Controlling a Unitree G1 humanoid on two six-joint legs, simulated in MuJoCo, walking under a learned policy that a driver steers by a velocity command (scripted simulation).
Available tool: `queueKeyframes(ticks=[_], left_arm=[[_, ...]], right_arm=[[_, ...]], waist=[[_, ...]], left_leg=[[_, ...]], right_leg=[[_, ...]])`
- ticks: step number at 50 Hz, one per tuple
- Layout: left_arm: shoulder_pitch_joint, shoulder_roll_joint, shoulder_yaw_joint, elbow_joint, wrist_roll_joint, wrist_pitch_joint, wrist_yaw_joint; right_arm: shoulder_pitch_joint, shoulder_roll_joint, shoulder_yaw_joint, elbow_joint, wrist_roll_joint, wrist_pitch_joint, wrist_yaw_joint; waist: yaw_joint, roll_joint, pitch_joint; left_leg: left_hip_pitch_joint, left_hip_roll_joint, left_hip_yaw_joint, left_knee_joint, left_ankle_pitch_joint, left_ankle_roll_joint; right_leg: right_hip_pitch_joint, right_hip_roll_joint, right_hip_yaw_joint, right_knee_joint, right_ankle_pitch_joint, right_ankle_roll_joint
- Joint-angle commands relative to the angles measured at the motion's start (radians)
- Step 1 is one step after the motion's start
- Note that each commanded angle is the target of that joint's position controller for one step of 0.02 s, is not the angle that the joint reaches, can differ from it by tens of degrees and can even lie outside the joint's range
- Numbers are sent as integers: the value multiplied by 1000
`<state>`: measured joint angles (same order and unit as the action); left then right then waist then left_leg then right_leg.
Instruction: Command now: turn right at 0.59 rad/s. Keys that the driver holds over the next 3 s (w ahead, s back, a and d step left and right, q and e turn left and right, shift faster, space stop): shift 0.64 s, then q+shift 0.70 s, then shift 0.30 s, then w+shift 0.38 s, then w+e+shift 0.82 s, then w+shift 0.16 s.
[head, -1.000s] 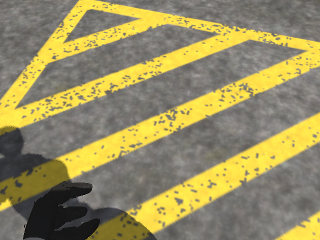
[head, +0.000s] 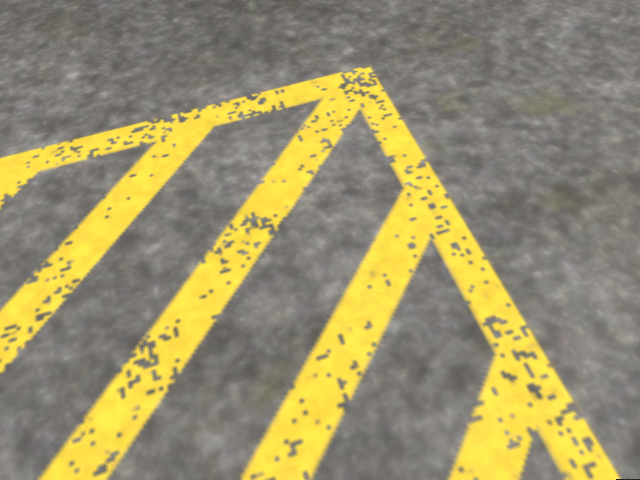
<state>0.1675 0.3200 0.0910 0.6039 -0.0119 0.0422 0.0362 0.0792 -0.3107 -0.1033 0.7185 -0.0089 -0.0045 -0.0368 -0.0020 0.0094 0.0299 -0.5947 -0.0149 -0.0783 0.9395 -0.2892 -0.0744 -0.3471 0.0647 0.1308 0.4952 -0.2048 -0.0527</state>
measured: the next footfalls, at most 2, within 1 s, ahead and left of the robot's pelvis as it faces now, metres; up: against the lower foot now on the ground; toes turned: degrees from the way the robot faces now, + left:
left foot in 0.18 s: +0.06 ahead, +0.14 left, +0.00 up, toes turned +8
right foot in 0.46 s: +0.02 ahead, -0.12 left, +0.00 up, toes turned -3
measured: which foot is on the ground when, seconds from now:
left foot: up 0.00-0.16, down 0.18-1.00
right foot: down 0.00-0.20, up 0.22-0.44, down 0.46-0.98, up 1.00-1.00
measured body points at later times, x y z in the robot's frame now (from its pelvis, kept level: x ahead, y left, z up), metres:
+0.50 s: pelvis +0.02 +0.02 -0.01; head +0.03 +0.02 +0.44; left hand +0.19 +0.27 -0.11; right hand +0.14 -0.25 -0.11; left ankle +0.05 +0.15 -0.74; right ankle -0.02 -0.12 -0.74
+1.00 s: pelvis +0.01 +0.05 -0.03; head +0.05 +0.08 +0.42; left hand +0.15 +0.34 -0.14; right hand +0.18 -0.23 -0.11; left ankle +0.02 +0.14 -0.75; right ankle -0.02 -0.11 -0.73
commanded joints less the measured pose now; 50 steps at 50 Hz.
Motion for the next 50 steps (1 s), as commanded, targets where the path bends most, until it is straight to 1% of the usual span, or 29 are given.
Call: queueKeyframes(ticks=[1,6,8,9,10,11,12,13,16,19,21,22,23,24,25,26,29,33,35,37,39,40,41,43,46,47,48,49,50], left_arm=[[-26,150,37,-74,9,-10,4],[-43,131,16,-71,15,-6,-17],[-71,111,5,-72,5,-5,-16],[-52,92,-1,-66,5,-7,-15],[-12,53,-13,-66,24,-14,-13],[47,46,-10,-65,20,-23,-16],[10,93,0,-60,29,-28,-14],[-34,116,12,-63,19,-28,-13],[-38,69,9,-40,9,-10,-13],[-15,-10,-16,-7,3,-11,-22],[19,-16,-15,22,3,-13,-26],[15,-2,-13,26,12,-12,-28],[5,36,-8,12,24,-12,-27],[-8,95,4,10,29,-11,-23],[-8,61,1,20,32,-16,-30],[-17,21,-11,16,34,-22,-34],[-1,28,-14,35,34,-45,-30],[31,14,-20,53,33,-55,-20],[51,72,4,45,29,-48,-3],[98,107,24,46,23,-36,13],[79,97,27,27,24,-27,26],[60,87,24,12,29,-30,31],[45,85,24,6,29,-35,33],[-23,102,34,-1,14,-42,30],[-69,112,41,-5,0,-33,21],[-76,106,41,-3,-10,-30,18],[-44,78,36,8,-15,-31,13],[-6,42,27,3,6,-34,6],[-78,-17,4,-78,46,-40,6]], right_arm=[[-19,-50,-1,-61,5,-9,11],[-2,-66,1,-75,11,-19,28],[40,-50,4,-69,10,-30,37],[56,-57,4,-69,0,-36,40],[59,-115,-4,-84,-21,-37,35],[25,-144,-6,-72,-36,-32,31],[17,-69,13,-82,-31,-34,30],[21,-60,16,-83,-24,-35,27],[24,-95,8,-75,0,-31,14],[10,-65,14,-70,3,-6,18],[23,-49,21,-62,12,6,22],[53,-39,24,-55,14,3,24],[76,-32,29,-52,7,-5,29],[108,-30,30,-56,-7,-18,37],[84,-17,36,-50,-15,-24,40],[45,-29,35,-51,-17,-25,39],[36,-21,35,-46,-7,-15,27],[56,-16,35,-20,1,-11,20],[14,-60,22,-42,18,-7,19],[8,-71,13,-63,31,-1,19],[26,-57,9,-77,32,9,26],[23,-56,5,-88,31,15,32],[18,-48,4,-99,33,22,38],[43,-33,9,-101,34,38,47],[104,-57,-2,-102,41,49,65],[147,-62,-10,-95,44,51,69],[205,-82,-26,-78,41,52,63],[241,-178,-57,-93,32,45,47],[242,-310,-70,-141,-1,20,46]], waist=[[18,-159,-170],[30,-178,-142],[-8,-171,-134],[-17,-145,-128],[14,-11,-146],[91,209,-128],[49,220,-136],[21,197,-127],[10,131,-116],[7,155,-118],[21,165,-131],[11,151,-131],[-4,97,-134],[-53,-28,-132],[-39,-96,-123],[-22,-76,-88],[-18,-76,-43],[-11,-65,-35],[16,-69,-11],[32,-119,-15],[32,-204,-30],[39,-214,-36],[34,-174,-32],[8,-124,-42],[-10,-149,-87],[-31,-137,-100],[-44,-75,-122],[-47,148,-96],[-21,378,-132]], left_leg=[[49,5,-1,-93,12,-6],[153,8,13,-223,-62,22],[272,6,31,-420,61,50],[363,38,3,-522,208,71],[446,178,-132,-553,404,118],[424,299,-271,-558,553,259],[394,350,-340,-591,509,338],[415,332,-323,-591,474,337],[450,294,-244,-572,465,301],[437,202,-121,-540,479,257],[433,173,-87,-512,433,236],[416,162,-85,-510,375,205],[377,148,-78,-496,277,157],[346,92,-18,-478,175,113],[397,56,34,-469,91,73],[410,53,39,-454,93,56],[406,58,34,-441,154,63],[380,58,24,-443,170,62],[270,34,22,-387,198,71],[178,14,33,-288,170,69],[87,16,65,-121,-100,61],[29,42,61,16,-255,57],[-17,77,46,83,-303,55],[22,114,59,32,-232,52],[181,69,150,-132,-92,64],[258,38,182,-239,-7,79],[371,-5,170,-350,69,107],[519,98,-96,-488,389,193],[592,356,-604,-566,688,417]], right_leg=[[144,-234,230,-83,254,-154],[126,-241,311,-39,317,-169],[104,-204,309,-10,291,-136],[69,-170,297,3,202,-94],[15,-94,218,107,24,-31],[-43,27,70,198,-237,30],[-37,-7,37,257,-323,74],[-54,-20,25,318,-335,91],[-96,-52,8,417,-360,132],[5,-58,-75,192,-256,138],[117,-41,-118,-44,-59,125],[172,-47,-104,-107,28,108],[219,-98,-42,-104,119,83],[209,-145,7,-43,177,37],[119,-144,17,-57,35,3],[74,-140,24,-81,-34,1],[43,-128,15,-88,-26,26],[73,-113,-10,-77,-23,36],[125,-124,-15,-64,-9,20],[158,-208,43,-87,42,-40],[181,-348,129,-113,183,-133],[195,-419,166,-122,285,-183],[210,-454,162,-122,362,-202],[198,-418,55,-98,397,-161],[167,-363,-91,-27,390,-99],[148,-345,-139,36,345,-69],[101,-302,-201,173,256,-24],[-122,-199,-271,455,-57,67],[-411,-12,-162,729,-528,136]])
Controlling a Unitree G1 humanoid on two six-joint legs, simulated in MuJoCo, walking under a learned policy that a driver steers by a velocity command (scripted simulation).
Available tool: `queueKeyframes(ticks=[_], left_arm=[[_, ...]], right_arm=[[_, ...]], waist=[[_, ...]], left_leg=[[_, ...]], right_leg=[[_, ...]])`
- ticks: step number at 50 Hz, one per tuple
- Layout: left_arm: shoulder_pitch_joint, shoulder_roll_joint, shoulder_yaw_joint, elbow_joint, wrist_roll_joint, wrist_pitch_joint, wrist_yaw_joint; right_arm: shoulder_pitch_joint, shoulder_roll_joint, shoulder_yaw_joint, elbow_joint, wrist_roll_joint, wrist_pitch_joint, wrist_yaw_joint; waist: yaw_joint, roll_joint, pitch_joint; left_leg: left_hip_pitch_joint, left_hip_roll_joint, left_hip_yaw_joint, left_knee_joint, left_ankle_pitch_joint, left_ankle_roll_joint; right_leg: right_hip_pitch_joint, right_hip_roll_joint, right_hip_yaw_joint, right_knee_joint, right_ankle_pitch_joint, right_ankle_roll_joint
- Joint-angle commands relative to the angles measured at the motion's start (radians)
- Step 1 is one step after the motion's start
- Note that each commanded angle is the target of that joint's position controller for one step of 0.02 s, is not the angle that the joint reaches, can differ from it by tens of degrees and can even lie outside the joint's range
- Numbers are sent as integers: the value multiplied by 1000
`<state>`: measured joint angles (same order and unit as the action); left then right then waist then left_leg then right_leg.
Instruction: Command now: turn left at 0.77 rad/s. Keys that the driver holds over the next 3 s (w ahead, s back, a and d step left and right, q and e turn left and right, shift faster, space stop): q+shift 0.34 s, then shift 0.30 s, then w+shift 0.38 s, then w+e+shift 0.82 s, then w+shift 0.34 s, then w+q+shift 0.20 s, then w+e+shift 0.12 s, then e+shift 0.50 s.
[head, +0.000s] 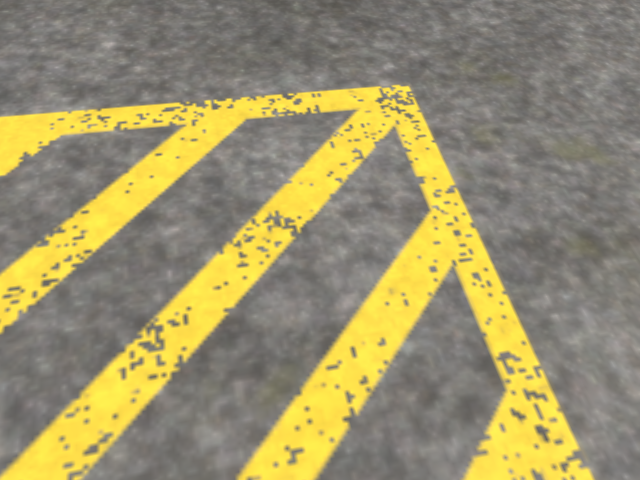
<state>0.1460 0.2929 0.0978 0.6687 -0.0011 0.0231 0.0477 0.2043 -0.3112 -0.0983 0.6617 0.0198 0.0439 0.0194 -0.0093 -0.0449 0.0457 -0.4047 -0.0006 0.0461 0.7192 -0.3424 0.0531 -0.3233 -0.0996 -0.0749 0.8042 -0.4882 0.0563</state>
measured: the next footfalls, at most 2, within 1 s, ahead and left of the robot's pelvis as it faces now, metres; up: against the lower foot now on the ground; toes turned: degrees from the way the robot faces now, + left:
right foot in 0.56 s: +0.17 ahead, -0.09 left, +0.00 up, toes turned +33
left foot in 0.94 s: +0.08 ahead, +0.15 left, +0.00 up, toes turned +29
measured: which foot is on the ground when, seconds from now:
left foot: down 0.00-0.56, up 0.58-0.92, down 0.94-1.00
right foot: up 0.00-0.54, down 0.56-0.94, up 0.96-1.00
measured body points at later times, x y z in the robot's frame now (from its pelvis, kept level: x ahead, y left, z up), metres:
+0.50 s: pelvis +0.04 +0.01 +0.02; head +0.07 +0.03 +0.47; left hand +0.09 +0.34 -0.07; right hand +0.33 -0.19 -0.04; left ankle +0.02 +0.09 -0.71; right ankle +0.14 -0.11 -0.69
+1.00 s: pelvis +0.12 +0.05 +0.02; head +0.12 +0.07 +0.47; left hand +0.04 +0.33 -0.10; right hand +0.36 -0.12 -0.07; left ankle +0.04 +0.13 -0.71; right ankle +0.14 -0.10 -0.68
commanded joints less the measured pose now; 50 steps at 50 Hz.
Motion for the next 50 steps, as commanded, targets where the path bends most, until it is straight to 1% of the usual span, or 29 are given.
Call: queueKeyframes(ticks=[1,2,3,4,5,9,14,18,23,26,27,28,29,30,31,32,33,34,35,38,41,43,44,45,46,47,48,49,50], left_arm=[[-81,61,4,-136,19,-30,-2],[-97,88,10,-129,1,-33,1],[-87,101,17,-108,7,-33,8],[-88,111,22,-99,17,-30,16],[-86,111,25,-96,18,-29,12],[-84,67,12,-75,10,-35,-4],[-131,72,12,-70,1,-42,-4],[-138,82,13,-54,-3,-57,-14],[-129,95,8,-43,0,-75,-37],[-83,107,12,-32,-3,-83,-51],[-58,104,12,-23,0,-86,-53],[-60,120,13,-28,10,-86,-50],[-74,167,14,-50,27,-80,-45],[-36,185,16,-29,41,-71,-44],[-14,164,14,-26,24,-71,-42],[-17,145,8,-25,11,-67,-35],[0,116,-5,-17,2,-62,-29],[27,119,-8,-2,-14,-58,-27],[53,145,-5,10,-21,-53,-23],[110,158,-3,7,-8,-55,-13],[118,172,-4,0,-19,-75,-21],[119,183,-4,-4,-29,-83,-35],[142,203,13,29,46,-57,-64],[117,191,13,23,37,-45,-73],[111,159,6,22,25,-43,-72],[66,103,-10,-1,29,-49,-72],[-13,-13,-45,-57,27,-60,-75],[-80,14,-45,-121,24,-71,-74],[-113,66,-33,-122,36,-72,-77]], right_arm=[[131,-260,-59,-96,-58,-54,3],[85,-229,-48,-96,-49,-69,0],[31,-201,-42,-99,-18,-66,-12],[-18,-177,-32,-110,3,-54,-25],[-40,-168,-26,-120,5,-43,-38],[-5,-168,-27,-130,1,-27,-65],[-4,-179,-34,-145,4,-9,-77],[-23,-182,-35,-159,-1,2,-75],[-30,-161,-15,-168,-14,9,-60],[-61,-155,-5,-172,-7,10,-51],[-75,-146,0,-171,1,9,-50],[-41,-122,8,-160,-4,4,-48],[39,-81,22,-146,-29,-5,-42],[31,-127,7,-157,-14,-13,-47],[13,-195,-15,-149,-19,-17,-53],[-14,-207,-24,-136,-12,-15,-55],[-4,-161,-10,-117,-15,-6,-55],[2,-117,6,-118,-19,-3,-49],[7,-96,16,-117,-13,-10,-37],[-76,-79,27,-133,-4,-55,-23],[-82,-43,42,-125,-3,-100,-21],[-60,-52,41,-110,5,-119,-17],[-30,-67,42,-83,-81,-82,8],[17,-37,46,-66,-79,-73,10],[79,-46,45,-43,-71,-77,3],[210,-74,36,-11,-62,-89,-4],[377,-163,24,4,-75,-101,-12],[345,-272,-8,5,-72,-100,-18],[296,-218,-1,7,-66,-101,-17]], waist=[[-66,270,-252],[-38,192,-186],[-9,114,-140],[8,106,-123],[22,121,-128],[15,120,-161],[1,170,-131],[-10,204,-132],[-37,208,-162],[-10,193,-148],[13,176,-138],[5,118,-141],[-42,-88,-171],[-35,-220,-115],[-2,-152,-114],[7,-89,-109],[7,-45,-140],[20,-82,-124],[27,-138,-90],[72,-134,-30],[67,-135,-28],[55,-146,-11],[44,-83,-24],[7,-70,-8],[-27,-30,-15],[-99,32,-47],[-181,266,-113],[-158,277,-15],[-124,146,57]], left_leg=[[416,387,-758,-394,590,348],[374,334,-666,-386,479,299],[333,272,-579,-375,391,231],[292,231,-521,-371,359,185],[243,191,-478,-373,369,163],[279,143,-471,-364,399,150],[292,113,-560,-359,264,129],[285,96,-600,-330,266,125],[286,108,-627,-255,525,146],[269,89,-649,-234,568,140],[241,66,-637,-226,504,116],[192,25,-604,-194,333,70],[118,-84,-473,-31,-50,6],[-24,-190,-329,121,-338,-64],[-78,-139,-294,296,-348,-112],[-91,-112,-282,385,-280,-132],[-100,-86,-263,383,-200,-142],[-147,-73,-224,379,-137,-148],[-191,-62,-161,370,-99,-146],[-189,-13,-68,227,-44,-116],[-41,-1,-47,2,-36,-77],[49,-10,-24,-108,-36,-57],[123,-67,36,-198,-78,-35],[231,-77,70,-290,61,-23],[383,-82,71,-293,92,-13],[577,3,-39,-291,15,6],[657,288,-412,-455,-355,41],[570,424,-785,-585,-565,150],[540,404,-738,-563,-532,168]], right_leg=[[-441,134,198,539,-233,11],[-456,119,210,541,-137,-11],[-460,95,212,490,-33,-17],[-437,79,217,426,44,-15],[-377,89,209,401,97,-9],[-356,148,213,295,189,19],[-356,177,246,107,212,39],[-290,180,252,0,215,35],[-146,155,217,-93,174,13],[-18,144,189,-259,222,-13],[65,136,180,-385,348,-27],[161,68,241,-448,495,-54],[257,-105,409,-456,729,-133],[236,-236,565,-460,880,-311],[215,-281,614,-468,791,-376],[208,-234,546,-455,701,-342],[227,-166,486,-492,357,-279],[245,-129,484,-543,44,-249],[245,-107,483,-588,-99,-237],[209,-97,452,-644,-125,-239],[141,-96,400,-656,-51,-244],[85,-103,384,-645,-25,-258],[71,-51,326,-598,-56,-241],[-9,-28,287,-544,-64,-230],[-131,-8,272,-468,-95,-214],[-305,29,241,-314,-92,-183],[-424,117,118,79,-98,-138],[-665,141,130,217,-12,-140],[-720,57,177,293,103,-142]])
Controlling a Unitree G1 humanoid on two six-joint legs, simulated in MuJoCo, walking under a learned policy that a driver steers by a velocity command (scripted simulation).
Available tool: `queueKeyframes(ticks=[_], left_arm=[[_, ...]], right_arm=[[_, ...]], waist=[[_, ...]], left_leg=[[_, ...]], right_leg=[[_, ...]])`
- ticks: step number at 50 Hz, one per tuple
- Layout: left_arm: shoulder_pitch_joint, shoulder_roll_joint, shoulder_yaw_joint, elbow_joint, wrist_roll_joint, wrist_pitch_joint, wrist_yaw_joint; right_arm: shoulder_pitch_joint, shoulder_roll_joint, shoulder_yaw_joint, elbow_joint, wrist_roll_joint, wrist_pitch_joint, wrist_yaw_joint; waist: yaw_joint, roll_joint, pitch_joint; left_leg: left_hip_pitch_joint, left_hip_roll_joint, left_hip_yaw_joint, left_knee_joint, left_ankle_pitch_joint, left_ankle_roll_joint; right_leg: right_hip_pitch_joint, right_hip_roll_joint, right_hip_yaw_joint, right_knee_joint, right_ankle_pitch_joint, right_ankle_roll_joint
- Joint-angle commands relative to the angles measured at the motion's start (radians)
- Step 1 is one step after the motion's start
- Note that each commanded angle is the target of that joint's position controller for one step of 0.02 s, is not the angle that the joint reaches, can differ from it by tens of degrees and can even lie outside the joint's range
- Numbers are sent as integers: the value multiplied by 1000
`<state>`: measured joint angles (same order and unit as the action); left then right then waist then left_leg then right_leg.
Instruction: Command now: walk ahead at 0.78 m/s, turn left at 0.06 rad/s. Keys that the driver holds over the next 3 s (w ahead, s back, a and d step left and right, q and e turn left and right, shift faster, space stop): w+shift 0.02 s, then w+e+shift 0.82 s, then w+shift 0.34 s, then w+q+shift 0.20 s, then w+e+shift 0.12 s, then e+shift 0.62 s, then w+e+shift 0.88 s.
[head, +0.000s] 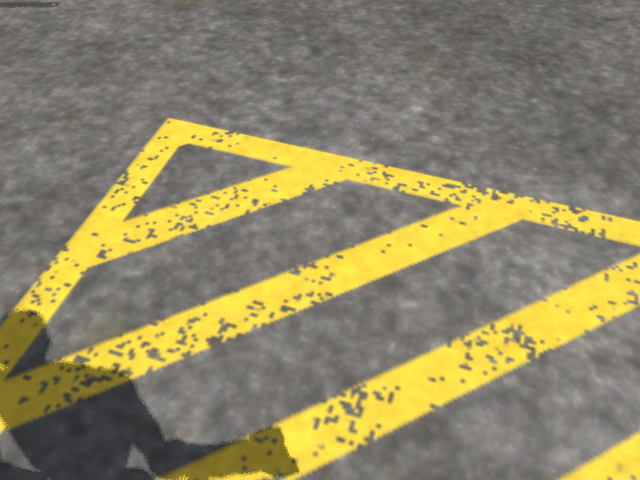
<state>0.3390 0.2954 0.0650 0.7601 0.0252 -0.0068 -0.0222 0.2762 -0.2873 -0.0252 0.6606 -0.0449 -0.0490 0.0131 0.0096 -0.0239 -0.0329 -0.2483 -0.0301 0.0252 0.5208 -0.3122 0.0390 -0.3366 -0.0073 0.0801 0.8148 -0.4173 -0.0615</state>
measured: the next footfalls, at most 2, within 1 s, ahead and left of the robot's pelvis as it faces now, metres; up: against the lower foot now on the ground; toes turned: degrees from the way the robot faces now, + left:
right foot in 0.38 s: +0.42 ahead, -0.12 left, +0.00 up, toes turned -15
left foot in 0.82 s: +0.90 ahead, -0.17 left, +0.00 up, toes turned -39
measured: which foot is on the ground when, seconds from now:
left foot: down 0.00-0.40, up 0.42-0.80, down 0.82-1.00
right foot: up 0.00-0.36, down 0.38-0.82, up 0.84-1.00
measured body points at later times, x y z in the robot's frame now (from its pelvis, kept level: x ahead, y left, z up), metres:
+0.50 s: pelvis +0.35 -0.08 -0.02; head +0.38 -0.09 +0.43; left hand +0.53 +0.16 -0.14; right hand +0.35 -0.35 -0.14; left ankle +0.22 +0.11 -0.61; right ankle +0.38 -0.11 -0.73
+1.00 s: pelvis +0.79 -0.24 +0.00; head +0.81 -0.26 +0.45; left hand +1.10 -0.13 -0.09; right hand +0.64 -0.50 -0.11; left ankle +0.87 -0.15 -0.73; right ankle +0.67 -0.27 -0.63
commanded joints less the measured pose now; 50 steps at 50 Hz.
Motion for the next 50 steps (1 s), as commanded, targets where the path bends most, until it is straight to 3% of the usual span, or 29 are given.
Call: queueKeyframes(ticks=[1,3,8,12,14,16,18,19,20,21,22,24,25,26,27,29,31,33,36,38,39,40,41,42,43,44,45,46,50], left_arm=[[-269,83,5,-189,15,-46,-19],[-193,97,11,-141,11,-39,-41],[-274,73,4,-150,5,-14,-58],[-395,43,-23,-193,11,-15,-83],[-412,24,-37,-206,8,-15,-83],[-346,52,-31,-195,5,-10,-67],[-31,123,0,-110,-4,-17,-49],[179,179,29,-45,7,-20,-33],[158,268,58,-30,9,-7,-9],[111,330,74,-62,-4,2,-10],[106,296,75,-54,-9,3,-6],[65,223,61,-30,-8,-13,10],[21,193,48,-29,-10,-22,14],[5,173,37,-36,-14,-33,16],[10,155,31,-35,-21,-45,13],[25,162,30,-31,-28,-62,11],[55,168,33,-23,-24,-67,13],[92,181,40,-7,-30,-66,12],[134,206,48,19,-40,-68,19],[92,235,55,15,-40,-68,29],[71,267,61,11,-30,-71,28],[11,300,67,2,-20,-75,22],[-31,238,52,-10,-9,-90,19],[2,37,3,-40,-17,-93,23],[108,69,-12,-83,-53,-85,21],[17,142,-5,-41,-16,-67,23],[-34,145,-3,-41,0,-57,8],[-75,129,-7,-44,11,-49,-6],[-155,37,-41,-102,24,-23,-36]], right_arm=[[176,-191,-58,1,8,-15,-4],[130,-153,-42,-2,6,-26,-9],[161,-115,-31,56,11,-56,-6],[179,-101,-24,104,11,-73,-10],[186,-122,-26,132,10,-73,-17],[202,-173,-36,148,-1,-61,-33],[161,-231,-54,136,-17,-24,-48],[133,-237,-56,120,-13,-22,-49],[159,-102,-22,84,-10,-35,-24],[113,-85,-11,2,8,-60,-7],[-28,-135,-15,-34,1,-77,-7],[-36,-118,1,-31,-2,-88,-9],[-26,-107,6,-28,-23,-70,-10],[6,-101,10,-28,-34,-47,-6],[-4,-98,10,-31,-41,-27,-5],[-115,-83,19,-77,-41,-6,2],[-261,-64,31,-136,-24,-10,13],[-325,-48,40,-150,-10,-16,22],[-373,-66,38,-168,3,-24,18],[-298,-101,24,-150,7,-26,5],[-180,-155,1,-119,15,-27,-10],[15,-205,-24,-74,28,-28,-28],[241,-261,-54,-23,15,-29,-54],[334,-304,-66,3,-29,-34,-68],[208,-328,-78,-15,-31,-30,-49],[74,-202,-62,-37,-17,-27,-39],[31,-136,-47,-21,-9,-27,-31],[36,-108,-41,6,-15,-29,-24],[129,-59,-22,125,14,-71,-1]], waist=[[-103,106,122],[-63,129,93],[-59,115,168],[-72,93,205],[-61,84,200],[-11,143,102],[146,190,-91],[242,134,-181],[140,-84,-188],[99,-196,-258],[135,-51,-158],[37,87,19],[-12,105,62],[-44,66,70],[-52,62,89],[-38,58,145],[4,33,190],[46,0,160],[80,-27,101],[31,-24,33],[-30,-31,-56],[-151,-37,-146],[-252,-1,-243],[-208,283,-313],[-92,457,-411],[-93,231,-227],[-76,122,-110],[-67,52,-49],[-13,104,72]], left_leg=[[358,367,-604,-342,-463,159],[291,289,-420,-387,-349,123],[232,238,-108,-469,11,84],[219,236,66,-523,237,66],[265,241,145,-479,590,48],[383,263,187,-277,1226,26],[375,290,188,166,1468,28],[185,264,191,487,1284,20],[-215,121,158,835,272,-15],[-516,-43,-14,1066,-143,-35],[-626,25,-130,1062,-30,-19],[-526,113,-116,865,41,-20],[-459,133,-113,816,16,-34],[-421,145,-110,773,-11,-52],[-416,157,-100,733,-42,-69],[-412,165,-50,595,3,-96],[-394,141,-14,406,180,-111],[-326,97,1,239,344,-101],[-256,48,-7,102,425,-68],[-67,1,-21,10,371,-50],[90,-18,-40,25,295,-42],[295,5,-44,28,220,-37],[541,112,-122,67,28,-18],[750,408,-457,2,-234,17],[727,515,-957,-217,-377,106],[542,423,-810,-264,-493,104],[397,378,-639,-253,-360,104],[303,337,-525,-261,-213,95],[159,285,-293,-336,49,97]], right_leg=[[-672,-57,8,280,108,-13],[-569,-51,7,280,160,16],[-564,-7,-1,218,333,32],[-451,-35,-140,25,417,-18],[-353,-6,-212,-71,386,-72],[-232,83,-283,-81,279,-117],[75,158,-270,-77,127,-164],[379,151,-181,-173,112,-189],[633,-68,185,-218,-139,-252],[737,-233,763,-458,-257,-382],[691,-220,761,-544,-192,-349],[388,-166,550,-581,20,-283],[263,-101,442,-586,92,-259],[186,-79,404,-598,129,-272],[133,-56,376,-609,159,-278],[16,-12,319,-659,196,-272],[-34,20,301,-682,341,-244],[10,36,285,-655,541,-201],[171,-2,317,-604,794,-163],[219,2,318,-488,999,-117],[236,-2,329,-340,1103,-91],[186,11,326,-127,1094,-75],[51,51,278,151,911,-67],[-217,151,162,495,-83,-66],[-359,152,92,631,-65,-60],[-380,61,69,603,83,-66],[-359,27,47,557,157,-57],[-342,4,37,523,163,-51],[-387,-33,68,417,134,-38]])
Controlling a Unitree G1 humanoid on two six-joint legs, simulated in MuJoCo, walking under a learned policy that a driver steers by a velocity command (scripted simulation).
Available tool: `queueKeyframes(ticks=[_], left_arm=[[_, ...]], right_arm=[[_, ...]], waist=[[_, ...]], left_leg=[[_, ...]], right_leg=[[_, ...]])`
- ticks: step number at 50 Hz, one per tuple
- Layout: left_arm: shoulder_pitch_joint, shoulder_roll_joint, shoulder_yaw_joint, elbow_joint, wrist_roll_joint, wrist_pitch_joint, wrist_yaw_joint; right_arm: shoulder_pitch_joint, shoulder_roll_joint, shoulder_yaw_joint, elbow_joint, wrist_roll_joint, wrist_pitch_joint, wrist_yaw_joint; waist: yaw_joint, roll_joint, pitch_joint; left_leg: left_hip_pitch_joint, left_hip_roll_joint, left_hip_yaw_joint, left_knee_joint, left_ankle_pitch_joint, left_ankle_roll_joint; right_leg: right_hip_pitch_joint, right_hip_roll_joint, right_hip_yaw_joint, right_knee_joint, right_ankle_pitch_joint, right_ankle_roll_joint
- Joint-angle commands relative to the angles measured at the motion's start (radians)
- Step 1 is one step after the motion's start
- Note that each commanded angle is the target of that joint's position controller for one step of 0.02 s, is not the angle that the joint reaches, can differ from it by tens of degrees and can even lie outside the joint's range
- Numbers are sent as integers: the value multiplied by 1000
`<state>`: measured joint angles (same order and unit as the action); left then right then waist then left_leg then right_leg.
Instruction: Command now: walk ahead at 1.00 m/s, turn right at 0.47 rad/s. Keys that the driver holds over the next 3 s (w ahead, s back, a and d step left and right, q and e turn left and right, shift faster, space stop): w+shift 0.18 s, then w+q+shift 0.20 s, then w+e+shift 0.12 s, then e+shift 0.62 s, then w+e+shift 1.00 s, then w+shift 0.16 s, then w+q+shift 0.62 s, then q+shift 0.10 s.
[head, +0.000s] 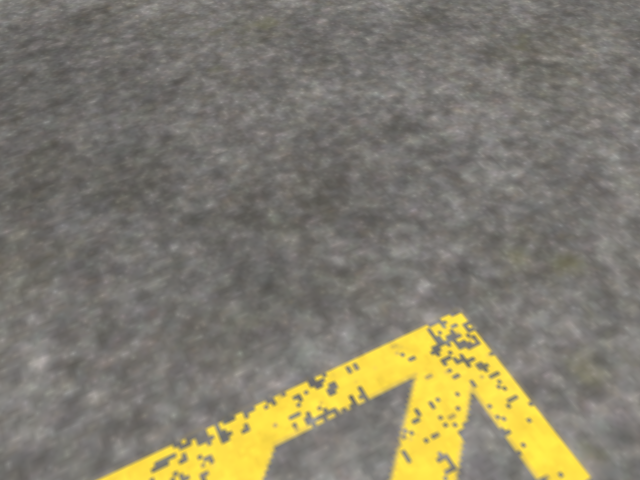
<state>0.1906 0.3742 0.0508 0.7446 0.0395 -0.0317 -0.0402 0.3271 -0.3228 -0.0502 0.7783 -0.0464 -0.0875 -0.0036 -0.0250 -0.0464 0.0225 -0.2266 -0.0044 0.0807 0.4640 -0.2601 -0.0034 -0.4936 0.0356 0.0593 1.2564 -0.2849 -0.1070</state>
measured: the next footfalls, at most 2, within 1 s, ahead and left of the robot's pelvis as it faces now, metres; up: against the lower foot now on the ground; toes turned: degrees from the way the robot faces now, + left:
right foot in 0.26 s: +0.44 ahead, -0.10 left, +0.00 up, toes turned -5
left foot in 0.68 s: +0.88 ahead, +0.06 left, +0.00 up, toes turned -4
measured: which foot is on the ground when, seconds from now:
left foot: down 0.00-0.24, up 0.26-0.66, down 0.68-1.00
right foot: up 0.00-0.24, down 0.26-0.68, up 0.70-1.00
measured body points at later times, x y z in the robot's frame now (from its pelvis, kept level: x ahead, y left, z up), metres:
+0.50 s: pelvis +0.48 -0.04 +0.00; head +0.50 -0.05 +0.45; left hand +0.45 +0.24 -0.12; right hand +0.61 -0.31 -0.12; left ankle +0.54 +0.12 -0.65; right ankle +0.40 -0.10 -0.74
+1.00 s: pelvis +0.80 -0.04 +0.00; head +0.85 -0.08 +0.45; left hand +1.07 +0.17 -0.07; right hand +0.84 -0.36 -0.12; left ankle +0.84 +0.06 -0.74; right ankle +0.89 -0.20 -0.69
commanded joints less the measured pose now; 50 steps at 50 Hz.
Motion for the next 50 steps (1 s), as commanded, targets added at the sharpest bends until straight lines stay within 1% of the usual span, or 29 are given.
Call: queueKeyframes(ticks=[1,5,8,10,11,12,13,14,15,16,17,18,20,22,25,27,28,31,32,33,34,35,36,37,38,40,43,47,50], left_arm=[[-50,-40,-32,-107,12,3,-22],[-235,-22,-55,-185,4,-11,-46],[-299,-28,-65,-190,-1,-21,-54],[-242,0,-55,-168,16,-24,-33],[-105,31,-39,-130,22,-25,-17],[118,65,-17,-59,21,-25,2],[276,147,14,-12,34,-24,25],[260,223,32,-18,55,-33,40],[248,199,37,-31,25,-28,43],[168,122,25,-8,15,-36,43],[120,68,16,3,10,-47,38],[90,36,10,10,12,-58,35],[123,-19,-5,47,-4,-79,34],[177,-45,-13,96,-28,-94,33],[231,-42,-16,135,-41,-98,30],[216,-36,-18,144,-48,-100,34],[251,3,-11,161,-53,-105,38],[263,95,12,189,-53,-99,44],[262,133,25,171,-93,-71,54],[177,151,30,151,-82,-49,57],[157,63,11,99,-48,-42,60],[407,-136,-33,116,-42,-35,57],[416,-19,-13,107,-68,-28,55],[306,37,13,64,-93,-14,62],[241,43,21,42,-92,-2,74],[245,-1,34,35,-86,33,81],[187,-68,28,-31,-84,76,82],[126,-47,35,-73,-67,74,43],[67,8,58,-108,-64,94,16]], right_arm=[[83,-34,2,19,20,-40,18],[73,-80,-4,42,24,-51,22],[143,-130,-7,87,31,-49,22],[183,-177,-12,117,33,-36,11],[177,-205,-15,126,31,-24,2],[148,-218,-16,124,35,-11,-5],[151,-160,-3,101,32,-8,-2],[261,22,29,59,46,-8,14],[206,-84,7,35,67,-5,6],[104,-107,-3,23,65,-2,3],[84,-71,6,31,59,0,11],[86,-50,8,53,50,12,18],[109,-9,10,68,27,42,37],[3,19,13,27,12,52,50],[-217,38,33,-67,-6,38,62],[-296,71,59,-91,-2,14,71],[-310,79,66,-93,5,6,73],[-210,-18,44,-64,3,3,38],[-194,-112,-1,-100,57,-16,17],[-53,-147,-16,-66,63,-19,3],[97,-204,-28,-29,35,-10,-15],[88,-212,-12,-43,-24,-13,-3],[63,-144,-5,-84,-9,-7,5],[-46,-100,-3,-110,13,3,-1],[-118,-65,1,-100,36,6,-7],[-190,-35,5,-91,29,0,-13],[-321,-35,-10,-87,26,-3,-10],[-367,-89,-37,-85,49,13,-28],[-362,-103,-46,-72,74,34,-22]], waist=[[25,126,43],[33,107,111],[20,84,124],[65,138,41],[141,171,-47],[251,174,-155],[291,119,-261],[137,-161,-372],[174,-96,-438],[130,-10,-215],[93,14,-92],[57,25,-44],[12,-6,-12],[1,-12,46],[8,-6,116],[8,49,155],[23,41,138],[-23,-7,28],[-88,-12,-53],[-193,-34,-130],[-214,1,-277],[-68,339,-482],[-96,285,-627],[-74,226,-464],[-44,155,-287],[33,131,-131],[83,156,-35],[80,142,-116],[70,127,-101]], left_leg=[[125,255,-300,-308,59,143],[17,192,-60,-439,279,123],[78,216,8,-485,577,129],[218,232,29,-301,1072,119],[223,243,23,-104,1208,113],[154,226,13,163,1174,102],[-48,167,-5,505,802,98],[-373,22,-75,885,-237,91],[-461,1,-189,1000,-171,114],[-507,59,-178,947,-27,116],[-481,92,-160,885,25,110],[-434,117,-164,850,41,100],[-362,137,-168,802,44,84],[-447,132,-167,737,26,73],[-517,130,-45,513,149,48],[-335,75,15,224,319,32],[-224,34,34,156,412,32],[-38,-48,11,79,421,59],[61,-34,-103,48,387,57],[193,6,-108,1,481,59],[472,177,-213,126,771,86],[773,519,-532,216,1273,274],[760,509,-621,125,1155,308],[615,462,-462,75,1016,280],[442,402,-360,23,923,248],[159,353,-217,-92,791,223],[-70,340,-62,-212,638,226],[-14,300,99,-178,601,201],[39,322,133,-116,479,167]], right_leg=[[-263,-73,84,-62,32,13],[-151,-59,-41,-424,251,22],[9,-28,-142,-580,311,-21],[118,31,-182,-609,215,-50],[277,55,-161,-611,145,-63],[516,48,-120,-668,133,-74],[768,-111,55,-665,-65,-73],[977,-426,511,-755,-302,-85],[922,-474,750,-935,-352,-89],[744,-402,545,-959,-269,-73],[586,-365,406,-990,-131,-72],[486,-320,295,-1018,-22,-51],[368,-266,169,-1068,78,-39],[370,-225,97,-1106,167,-57],[352,-147,11,-1156,381,-94],[252,-105,-41,-1151,673,-87],[243,-130,-16,-1166,792,-85],[409,-144,22,-996,1050,-32],[436,-175,89,-846,992,-1],[418,-139,71,-656,938,37],[256,-62,60,-374,605,81],[-30,106,60,123,-415,131],[-67,78,156,251,-393,146],[-133,-2,104,210,-332,153],[-174,-48,45,158,-270,166],[-98,-105,18,122,-198,184],[-26,-164,-20,-109,-155,189],[98,-150,-76,-407,191,138],[125,-132,-113,-499,203,97]])
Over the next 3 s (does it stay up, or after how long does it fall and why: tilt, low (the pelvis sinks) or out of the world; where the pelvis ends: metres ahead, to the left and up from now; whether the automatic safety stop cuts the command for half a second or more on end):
stays up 1.24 -1.34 0.00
